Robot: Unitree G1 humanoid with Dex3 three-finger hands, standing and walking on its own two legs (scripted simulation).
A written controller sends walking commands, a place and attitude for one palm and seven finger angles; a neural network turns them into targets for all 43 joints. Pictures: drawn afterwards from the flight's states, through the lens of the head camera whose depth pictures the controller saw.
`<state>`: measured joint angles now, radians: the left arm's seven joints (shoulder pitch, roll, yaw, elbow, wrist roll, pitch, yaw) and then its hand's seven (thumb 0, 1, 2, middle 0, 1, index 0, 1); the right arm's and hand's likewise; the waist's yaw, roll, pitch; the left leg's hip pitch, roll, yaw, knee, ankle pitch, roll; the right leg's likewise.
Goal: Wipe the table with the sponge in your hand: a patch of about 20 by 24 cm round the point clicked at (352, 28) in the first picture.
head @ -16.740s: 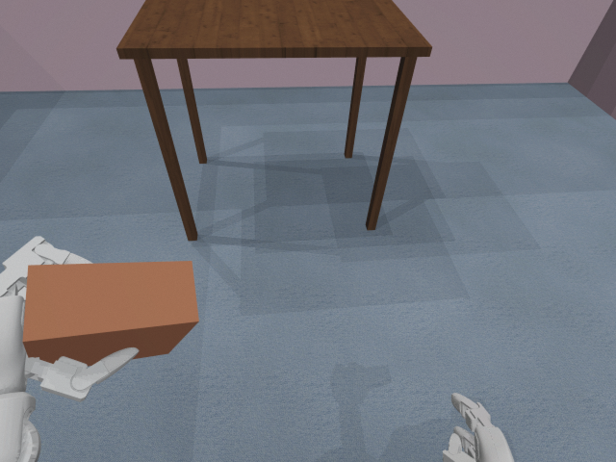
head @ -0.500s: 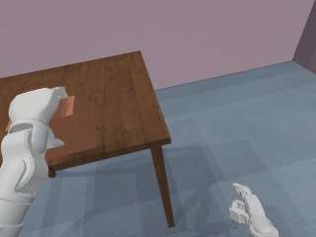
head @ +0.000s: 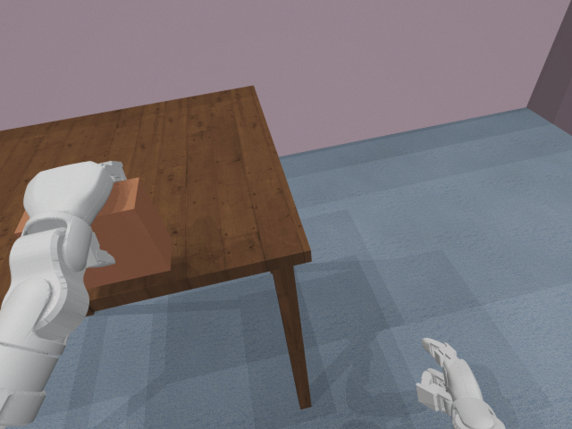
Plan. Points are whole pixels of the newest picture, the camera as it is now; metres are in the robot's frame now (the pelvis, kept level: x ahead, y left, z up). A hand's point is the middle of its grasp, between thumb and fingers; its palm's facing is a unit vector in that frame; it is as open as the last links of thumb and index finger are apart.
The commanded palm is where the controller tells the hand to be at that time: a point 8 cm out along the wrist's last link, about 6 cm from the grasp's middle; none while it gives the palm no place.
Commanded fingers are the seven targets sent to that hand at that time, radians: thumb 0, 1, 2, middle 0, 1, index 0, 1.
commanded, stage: move the sponge above the wiping area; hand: left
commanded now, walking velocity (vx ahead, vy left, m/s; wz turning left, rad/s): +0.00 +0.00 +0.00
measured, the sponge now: (112, 246) +0.29 +0.30 +0.13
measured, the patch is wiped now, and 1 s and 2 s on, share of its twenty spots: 0.00 0.00 0.00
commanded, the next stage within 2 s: lower the sponge onto the table in 1.88 s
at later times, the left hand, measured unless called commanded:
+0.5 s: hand (99, 217) +0.31 +0.31 +0.17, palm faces +0.05 +0.00 -1.00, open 10.4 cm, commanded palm +0.27 +0.31 +0.25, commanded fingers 0.00 0.10 1.30 -1.20 -1.60 -1.20 -1.60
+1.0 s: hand (89, 211) +0.31 +0.33 +0.17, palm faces +0.07 +0.01 -1.00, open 10.4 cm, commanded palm +0.27 +0.33 +0.25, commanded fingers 0.00 0.10 1.30 -1.20 -1.60 -1.20 -1.60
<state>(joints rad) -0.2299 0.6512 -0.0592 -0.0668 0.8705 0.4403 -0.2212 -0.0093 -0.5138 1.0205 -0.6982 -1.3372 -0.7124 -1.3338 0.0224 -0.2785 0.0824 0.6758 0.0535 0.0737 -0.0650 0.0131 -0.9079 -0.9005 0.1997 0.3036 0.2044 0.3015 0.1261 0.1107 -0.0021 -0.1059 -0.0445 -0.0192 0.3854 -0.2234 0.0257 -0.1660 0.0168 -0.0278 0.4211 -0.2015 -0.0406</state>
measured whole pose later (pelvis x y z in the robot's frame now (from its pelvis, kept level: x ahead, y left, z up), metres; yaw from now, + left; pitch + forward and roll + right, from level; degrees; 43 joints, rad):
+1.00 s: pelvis +0.02 +0.01 +0.00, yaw +0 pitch -1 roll +0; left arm -0.20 0.66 0.02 0.02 0.86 0.35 -0.16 -0.01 -0.51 1.02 -0.70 -1.34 -0.71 -1.33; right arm 0.06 -0.29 0.06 0.69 0.05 0.08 -0.06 0.01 -0.91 -0.90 0.20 0.30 0.20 0.30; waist 0.11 0.11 -0.01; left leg -0.10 -0.05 -0.02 0.37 -0.24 0.04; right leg -0.15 0.01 -0.02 0.39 -0.21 -0.03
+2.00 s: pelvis +0.02 +0.00 +0.00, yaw +0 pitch -1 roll +0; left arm -0.25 0.69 0.02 0.01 0.86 0.39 -0.22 -0.01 -0.51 1.02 -0.70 -1.33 -0.71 -1.33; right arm 0.04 -0.29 0.07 0.67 0.06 0.09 -0.06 0.01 -0.91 -0.90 0.20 0.30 0.20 0.30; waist 0.11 0.11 -0.01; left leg -0.12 -0.04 -0.03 0.38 -0.25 0.03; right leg -0.17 0.02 -0.03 0.40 -0.22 -0.03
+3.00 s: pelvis +0.02 +0.01 +0.00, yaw +0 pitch -1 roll +0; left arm -0.18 0.64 -0.01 0.00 0.88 0.33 -0.16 -0.01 -0.51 1.02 -0.70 -1.33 -0.72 -1.33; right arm 0.04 -0.27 0.07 0.68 0.05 0.07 -0.06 0.01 -0.91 -0.90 0.20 0.30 0.21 0.30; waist 0.12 0.10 -0.01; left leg -0.11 -0.05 -0.03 0.37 -0.24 0.04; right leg -0.15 0.01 -0.03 0.38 -0.21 -0.02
